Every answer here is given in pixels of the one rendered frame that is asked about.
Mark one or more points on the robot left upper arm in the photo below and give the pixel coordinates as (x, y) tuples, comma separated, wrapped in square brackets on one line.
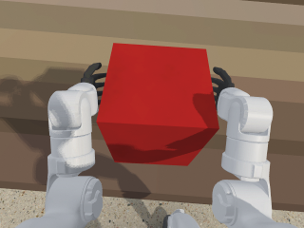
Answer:
[(71, 203)]

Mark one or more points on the right robot forearm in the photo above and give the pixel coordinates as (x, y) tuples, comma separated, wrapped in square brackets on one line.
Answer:
[(248, 130)]

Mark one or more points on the right robot thigh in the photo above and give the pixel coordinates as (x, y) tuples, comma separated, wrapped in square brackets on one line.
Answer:
[(181, 220)]

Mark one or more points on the right robot shin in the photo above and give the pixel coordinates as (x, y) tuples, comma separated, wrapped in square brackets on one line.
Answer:
[(178, 211)]

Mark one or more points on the robot right hand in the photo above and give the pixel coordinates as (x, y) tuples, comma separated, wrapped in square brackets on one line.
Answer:
[(226, 83)]

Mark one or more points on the carton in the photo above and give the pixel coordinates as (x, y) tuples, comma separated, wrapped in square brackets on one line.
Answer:
[(158, 104)]

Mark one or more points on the robot left hand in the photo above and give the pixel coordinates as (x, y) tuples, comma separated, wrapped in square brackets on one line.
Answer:
[(90, 78)]

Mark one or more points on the left robot forearm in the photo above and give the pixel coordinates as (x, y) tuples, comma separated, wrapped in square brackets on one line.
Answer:
[(70, 126)]

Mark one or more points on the robot right upper arm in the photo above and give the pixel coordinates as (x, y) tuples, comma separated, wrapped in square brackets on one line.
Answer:
[(243, 204)]

